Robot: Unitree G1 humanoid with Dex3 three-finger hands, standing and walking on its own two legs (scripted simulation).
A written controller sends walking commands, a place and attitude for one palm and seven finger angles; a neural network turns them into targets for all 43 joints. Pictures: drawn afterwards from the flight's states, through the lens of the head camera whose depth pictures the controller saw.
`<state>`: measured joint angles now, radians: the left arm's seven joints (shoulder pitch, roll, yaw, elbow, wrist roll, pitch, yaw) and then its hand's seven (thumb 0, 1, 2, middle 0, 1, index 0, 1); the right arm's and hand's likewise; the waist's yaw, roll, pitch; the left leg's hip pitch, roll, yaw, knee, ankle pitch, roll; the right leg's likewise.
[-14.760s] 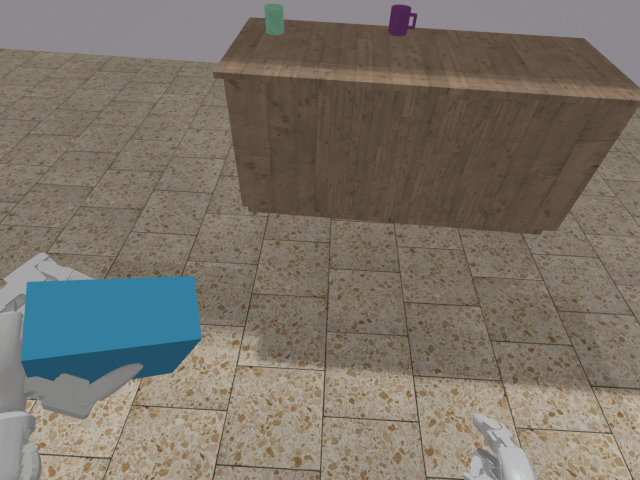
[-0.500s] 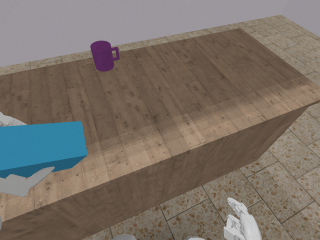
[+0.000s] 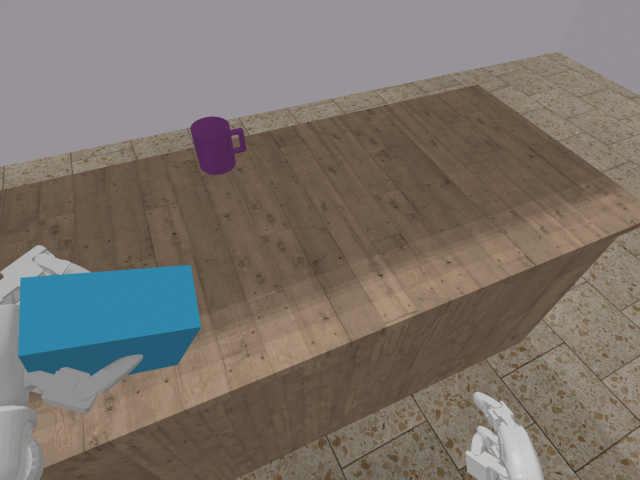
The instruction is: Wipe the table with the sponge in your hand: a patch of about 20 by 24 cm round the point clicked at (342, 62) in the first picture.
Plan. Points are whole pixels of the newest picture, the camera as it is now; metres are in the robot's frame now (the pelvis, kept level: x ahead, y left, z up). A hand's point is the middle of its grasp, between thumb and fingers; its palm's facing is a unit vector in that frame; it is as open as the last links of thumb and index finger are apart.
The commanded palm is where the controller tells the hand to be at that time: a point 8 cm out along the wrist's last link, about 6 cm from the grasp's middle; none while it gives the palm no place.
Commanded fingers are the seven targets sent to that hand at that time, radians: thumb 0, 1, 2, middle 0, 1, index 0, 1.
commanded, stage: come to a stop and stand still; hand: left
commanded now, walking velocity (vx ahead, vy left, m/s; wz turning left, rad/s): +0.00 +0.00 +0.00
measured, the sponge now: (139, 326) +0.23 +0.20 +0.13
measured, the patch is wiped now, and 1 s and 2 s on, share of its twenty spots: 0.00 0.00 0.00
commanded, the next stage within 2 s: look again from close up in 0.26 s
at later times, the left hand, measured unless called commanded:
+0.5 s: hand (32, 275) +0.24 +0.28 +0.19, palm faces +0.46 -0.79 -0.41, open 9.9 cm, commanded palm +0.16 +0.28 +0.17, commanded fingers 0.00 0.10 1.30 -1.20 -1.60 -1.20 -1.60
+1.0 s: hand (36, 316) +0.22 +0.29 +0.15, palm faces +0.35 -0.85 -0.39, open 9.9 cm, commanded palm +0.16 +0.32 +0.17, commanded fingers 0.00 0.10 1.30 -1.20 -1.60 -1.20 -1.60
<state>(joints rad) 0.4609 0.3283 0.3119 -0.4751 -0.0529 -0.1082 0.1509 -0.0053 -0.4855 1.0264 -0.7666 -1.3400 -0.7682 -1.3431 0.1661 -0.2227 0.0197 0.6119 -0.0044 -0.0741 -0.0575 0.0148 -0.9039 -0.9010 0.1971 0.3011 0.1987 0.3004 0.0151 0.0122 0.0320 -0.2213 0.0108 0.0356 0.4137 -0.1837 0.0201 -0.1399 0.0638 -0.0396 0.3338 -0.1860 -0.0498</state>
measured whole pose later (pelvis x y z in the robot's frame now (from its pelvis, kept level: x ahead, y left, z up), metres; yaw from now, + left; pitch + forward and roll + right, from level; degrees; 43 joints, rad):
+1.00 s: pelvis +0.00 +0.04 +0.00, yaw -1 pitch +0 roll -1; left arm 0.37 0.36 0.35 -0.40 -0.01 -0.25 0.06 -0.01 -0.48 1.03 -0.76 -1.34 -0.76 -1.35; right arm 0.22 -0.17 0.05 0.58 0.00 -0.16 -0.01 0.02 -0.90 -0.90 0.20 0.30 0.20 0.30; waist 0.03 -0.03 0.04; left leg -0.25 -0.04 0.09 0.43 -0.19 0.08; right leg -0.20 0.01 0.00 0.40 -0.21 0.01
